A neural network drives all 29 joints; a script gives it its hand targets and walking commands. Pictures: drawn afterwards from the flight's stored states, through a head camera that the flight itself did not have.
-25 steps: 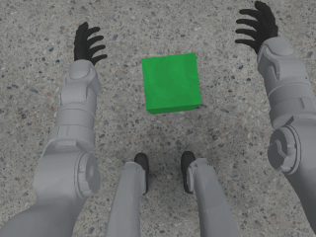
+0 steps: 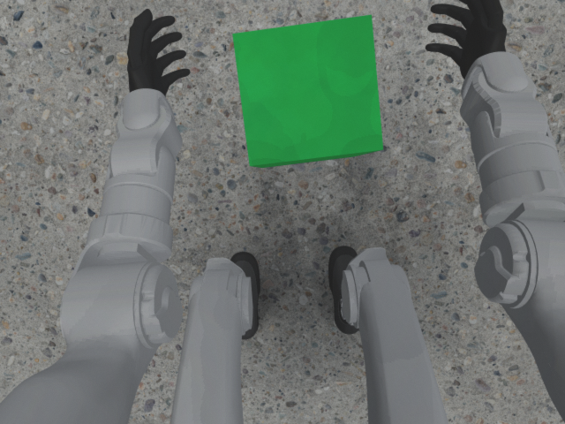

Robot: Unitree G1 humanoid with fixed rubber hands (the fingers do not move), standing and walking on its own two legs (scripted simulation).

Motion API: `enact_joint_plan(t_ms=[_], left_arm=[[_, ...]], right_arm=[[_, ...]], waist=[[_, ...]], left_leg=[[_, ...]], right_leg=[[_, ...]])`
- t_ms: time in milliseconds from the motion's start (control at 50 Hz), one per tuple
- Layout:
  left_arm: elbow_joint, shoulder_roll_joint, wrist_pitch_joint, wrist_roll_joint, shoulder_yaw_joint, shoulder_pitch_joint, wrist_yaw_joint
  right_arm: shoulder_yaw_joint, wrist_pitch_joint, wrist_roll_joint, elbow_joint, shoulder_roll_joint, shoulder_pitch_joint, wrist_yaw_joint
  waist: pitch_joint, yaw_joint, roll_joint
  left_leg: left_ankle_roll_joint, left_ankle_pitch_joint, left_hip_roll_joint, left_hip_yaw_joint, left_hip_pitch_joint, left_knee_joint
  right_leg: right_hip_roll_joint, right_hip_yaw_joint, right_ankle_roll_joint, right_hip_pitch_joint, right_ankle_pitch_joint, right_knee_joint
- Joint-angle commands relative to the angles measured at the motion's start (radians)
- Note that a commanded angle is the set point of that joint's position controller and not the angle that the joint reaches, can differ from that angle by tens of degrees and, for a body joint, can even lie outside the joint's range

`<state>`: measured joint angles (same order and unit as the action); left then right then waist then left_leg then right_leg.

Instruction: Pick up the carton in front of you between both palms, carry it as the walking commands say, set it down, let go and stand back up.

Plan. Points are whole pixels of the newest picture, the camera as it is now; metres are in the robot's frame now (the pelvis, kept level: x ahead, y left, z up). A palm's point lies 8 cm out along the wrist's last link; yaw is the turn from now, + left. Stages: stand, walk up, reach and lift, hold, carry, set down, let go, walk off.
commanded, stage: reach and lift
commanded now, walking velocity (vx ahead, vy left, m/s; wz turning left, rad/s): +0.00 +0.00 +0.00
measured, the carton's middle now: (305, 107) +0.52 -0.05 -0.41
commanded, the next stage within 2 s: none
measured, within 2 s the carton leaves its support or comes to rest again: leaves its support in 1.32 s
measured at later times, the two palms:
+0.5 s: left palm (196, 114) +0.51 +0.14 -0.34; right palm (411, 90) +0.52 -0.22 -0.34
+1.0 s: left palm (214, 108) +0.52 +0.11 -0.33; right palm (395, 89) +0.52 -0.20 -0.33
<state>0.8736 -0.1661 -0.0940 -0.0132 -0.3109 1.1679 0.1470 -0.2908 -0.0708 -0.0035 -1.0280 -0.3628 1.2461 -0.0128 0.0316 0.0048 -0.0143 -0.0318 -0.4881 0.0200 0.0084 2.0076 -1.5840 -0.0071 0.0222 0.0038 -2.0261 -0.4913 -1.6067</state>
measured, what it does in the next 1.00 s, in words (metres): lowers itself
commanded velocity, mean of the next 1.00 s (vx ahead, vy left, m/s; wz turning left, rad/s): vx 0.00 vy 0.00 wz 0.00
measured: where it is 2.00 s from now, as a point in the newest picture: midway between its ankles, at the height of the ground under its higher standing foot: (294, 307)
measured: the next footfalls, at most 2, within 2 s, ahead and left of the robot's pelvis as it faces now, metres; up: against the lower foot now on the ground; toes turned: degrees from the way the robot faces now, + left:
none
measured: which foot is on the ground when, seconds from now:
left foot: down 0.00-1.00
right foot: down 0.00-1.00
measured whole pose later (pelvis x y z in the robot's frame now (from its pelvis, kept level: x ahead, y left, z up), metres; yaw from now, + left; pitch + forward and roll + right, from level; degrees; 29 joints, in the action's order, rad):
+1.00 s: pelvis -0.04 +0.00 -0.16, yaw +0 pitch +35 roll +2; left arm 1.14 -0.24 -0.06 -0.22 -0.11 1.55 0.17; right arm 0.00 -0.06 -0.23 -1.24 -0.42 1.62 0.06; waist -0.44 0.02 -0.04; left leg -0.04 -0.56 0.04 0.00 2.23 -2.17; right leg -0.01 0.03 0.00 -2.25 -0.57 -2.20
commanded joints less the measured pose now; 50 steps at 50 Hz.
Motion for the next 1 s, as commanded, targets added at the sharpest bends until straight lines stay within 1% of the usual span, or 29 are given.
enact_joint_plan(t_ms=[0, 60, 140, 200, 260, 340, 380, 440, 460, 480, 560, 620, 700, 760, 820, 880, 920, 960, 980], left_arm=[[-0.118, -0.123, 0.005, -0.071, 0.064, 0.259, 0.029], [-0.098, -0.144, -0.015, -0.119, 0.098, 0.329, 0.044], [-0.066, -0.178, -0.035, -0.165, 0.124, 0.444, 0.057], [0.001, -0.197, -0.04, -0.18, 0.127, 0.505, 0.056], [0.075, -0.21, -0.028, -0.182, 0.127, 0.544, 0.048], [0.152, -0.227, 0.0, -0.187, 0.133, 0.587, 0.032], [0.168, -0.238, 0.016, -0.194, 0.14, 0.612, 0.026], [0.16, -0.26, 0.036, -0.215, 0.158, 0.645, 0.026], [0.153, -0.272, 0.041, -0.224, 0.166, 0.656, 0.026], [0.146, -0.282, 0.045, -0.228, 0.176, 0.668, 0.026], [0.121, -0.284, 0.05, -0.244, 0.214, 0.677, 0.028], [0.109, -0.261, 0.045, -0.254, 0.229, 0.645, 0.033], [0.176, -0.228, 0.041, -0.233, 0.201, 0.565, 0.028], [0.202, -0.216, 0.048, -0.207, 0.174, 0.548, 0.02], [0.194, -0.209, 0.055, -0.195, 0.166, 0.572, 0.019], [0.178, -0.172, 0.055, -0.208, 0.193, 0.618, 0.019], [0.167, -0.119, 0.053, -0.217, 0.215, 0.658, 0.018], [0.17, -0.095, 0.05, -0.198, 0.203, 0.679, 0.022], [0.162, -0.063, 0.05, -0.184, 0.204, 0.692, 0.022]], right_arm=[[0.075, 0.013, -0.083, 0.115, -0.194, 0.303, 0.018], [0.128, -0.003, -0.135, 0.088, -0.223, 0.377, 0.028], [0.175, -0.02, -0.178, 0.05, -0.261, 0.486, 0.04], [0.195, -0.028, -0.189, -0.015, -0.273, 0.545, 0.045], [0.211, -0.022, -0.19, -0.085, -0.276, 0.58, 0.045], [0.234, 0.0, -0.197, -0.151, -0.269, 0.621, 0.045], [0.249, 0.013, -0.206, -0.159, -0.269, 0.646, 0.047], [0.274, 0.03, -0.226, -0.137, -0.278, 0.686, 0.057], [0.279, 0.033, -0.234, -0.121, -0.279, 0.697, 0.063], [0.276, 0.036, -0.242, -0.1, -0.279, 0.707, 0.068], [0.284, 0.038, -0.274, -0.071, -0.272, 0.696, 0.083], [0.291, 0.033, -0.278, -0.076, -0.256, 0.647, 0.09], [0.282, 0.026, -0.247, -0.141, -0.207, 0.575, 0.08], [0.265, 0.031, -0.224, -0.149, -0.185, 0.567, 0.071], [0.259, 0.038, -0.215, -0.128, -0.179, 0.592, 0.069], [0.285, 0.038, -0.227, -0.111, -0.143, 0.637, 0.067], [0.31, 0.035, -0.235, -0.108, -0.093, 0.673, 0.063], [0.303, 0.032, -0.216, -0.115, -0.072, 0.691, 0.064], [0.321, 0.027, -0.221, -0.114, -0.014, 0.701, 0.057]], waist=[[1.173, 0.014, 0.038], [1.143, 0.012, 0.06], [1.101, 0.011, 0.075], [1.003, 0.011, 0.075], [0.904, 0.012, 0.066], [0.807, 0.01, 0.057], [0.799, 0.01, 0.057], [0.859, 0.007, 0.067], [0.881, 0.011, 0.073], [0.89, 0.019, 0.067], [0.962, 0.025, 0.035], [0.994, 0.02, 0.029], [0.817, 0.011, 0.048], [0.738, 0.01, 0.05], [0.736, 0.011, 0.048], [0.749, 0.016, 0.049], [0.756, 0.02, 0.049], [0.753, 0.027, 0.042], [0.751, 0.01, 0.04]], left_leg=[[-0.037, 0.454, 0.072, -0.06, -0.573, -0.082], [-0.031, 0.353, 0.066, -0.067, -0.542, -0.152], [-0.023, 0.238, 0.05, -0.07, -0.522, -0.229], [-0.019, 0.154, 0.038, -0.07, -0.473, -0.276], [-0.017, 0.117, 0.03, -0.07, -0.422, -0.323], [-0.016, 0.125, 0.023, -0.067, -0.363, -0.382], [-0.016, 0.15, 0.021, -0.067, -0.351, -0.412], [-0.015, 0.208, 0.023, -0.074, -0.364, -0.455], [-0.012, 0.221, 0.023, -0.074, -0.373, -0.468], [-0.009, 0.233, 0.023, -0.073, -0.39, -0.482], [-0.012, 0.286, 0.032, -0.088, -0.401, -0.517], [-0.015, 0.304, 0.042, -0.093, -0.403, -0.516], [-0.016, 0.257, 0.048, -0.079, -0.316, -0.495], [-0.015, 0.244, 0.047, -0.067, -0.287, -0.485], [-0.012, 0.242, 0.048, -0.062, -0.303, -0.479], [-0.009, 0.232, 0.053, -0.061, -0.332, -0.473], [-0.007, 0.222, 0.061, -0.061, -0.355, -0.47], [-0.008, 0.209, 0.068, -0.061, -0.376, -0.468], [-0.004, 0.204, 0.074, -0.064, -0.395, -0.462]], right_leg=[[-0.048, -0.035, -0.035, 0.6, 0.507, -0.052], [-0.037, -0.046, -0.036, 0.546, 0.393, -0.121], [-0.019, -0.053, -0.03, 0.502, 0.261, -0.192], [-0.004, -0.048, -0.024, 0.453, 0.171, -0.233], [0.008, -0.034, -0.019, 0.406, 0.133, -0.271], [0.018, -0.01, -0.018, 0.374, 0.147, -0.324], [0.02, -0.001, -0.019, 0.385, 0.177, -0.352], [0.018, 0.006, -0.021, 0.451, 0.249, -0.396], [0.015, 0.004, -0.023, 0.464, 0.267, -0.407], [0.01, 0.002, -0.024, 0.454, 0.28, -0.412], [-0.002, 0.004, -0.02, 0.537, 0.37, -0.443], [-0.009, -0.003, -0.019, 0.575, 0.398, -0.452], [-0.006, -0.006, -0.024, 0.461, 0.32, -0.438], [-0.003, -0.007, -0.028, 0.375, 0.28, -0.431], [-0.004, -0.009, -0.029, 0.349, 0.262, -0.426], [-0.008, -0.013, -0.029, 0.352, 0.241, -0.42], [-0.014, -0.015, -0.028, 0.361, 0.226, -0.415], [-0.019, -0.02, -0.028, 0.368, 0.21, -0.411], [-0.024, -0.023, -0.028, 0.365, 0.203, -0.409]])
